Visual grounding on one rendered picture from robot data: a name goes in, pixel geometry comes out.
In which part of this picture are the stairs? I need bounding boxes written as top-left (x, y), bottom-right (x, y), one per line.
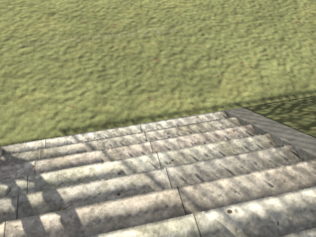
top-left (0, 111), bottom-right (316, 237)

